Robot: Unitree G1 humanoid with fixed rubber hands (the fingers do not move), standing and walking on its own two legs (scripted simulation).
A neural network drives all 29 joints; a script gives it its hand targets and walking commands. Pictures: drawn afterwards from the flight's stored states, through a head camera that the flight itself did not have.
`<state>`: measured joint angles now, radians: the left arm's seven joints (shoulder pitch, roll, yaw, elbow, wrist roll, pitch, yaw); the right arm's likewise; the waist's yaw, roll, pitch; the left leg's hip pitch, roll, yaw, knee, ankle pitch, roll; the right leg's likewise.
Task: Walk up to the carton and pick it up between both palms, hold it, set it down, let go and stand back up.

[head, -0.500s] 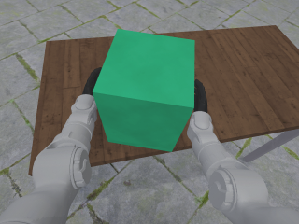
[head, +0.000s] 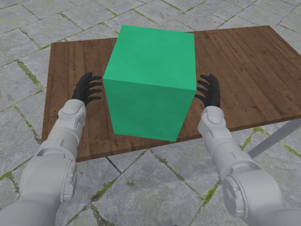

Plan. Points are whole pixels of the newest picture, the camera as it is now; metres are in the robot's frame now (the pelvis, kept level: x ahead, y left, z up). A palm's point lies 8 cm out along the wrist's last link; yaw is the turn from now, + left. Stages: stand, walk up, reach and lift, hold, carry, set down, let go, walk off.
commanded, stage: set down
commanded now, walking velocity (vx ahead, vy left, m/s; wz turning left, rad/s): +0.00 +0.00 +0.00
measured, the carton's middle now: (150, 87) +0.48 -0.01 +0.05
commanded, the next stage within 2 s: none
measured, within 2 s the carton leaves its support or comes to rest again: neither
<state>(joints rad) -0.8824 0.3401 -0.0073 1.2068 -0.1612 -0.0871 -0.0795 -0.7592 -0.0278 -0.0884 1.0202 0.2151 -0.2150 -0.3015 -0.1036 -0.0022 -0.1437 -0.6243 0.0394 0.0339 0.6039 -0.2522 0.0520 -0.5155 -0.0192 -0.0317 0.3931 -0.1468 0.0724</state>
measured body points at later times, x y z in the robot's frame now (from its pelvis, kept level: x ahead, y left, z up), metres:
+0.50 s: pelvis -0.03 -0.01 +0.00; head -0.01 +0.03 +0.45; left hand +0.39 +0.21 +0.05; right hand +0.35 -0.16 +0.07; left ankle +0.01 +0.08 -0.73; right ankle +0.01 -0.17 -0.73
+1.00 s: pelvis +0.01 -0.01 +0.01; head +0.01 +0.01 +0.46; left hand +0.33 +0.23 +0.06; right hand +0.29 -0.16 +0.05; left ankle +0.01 +0.08 -0.73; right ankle +0.01 -0.17 -0.73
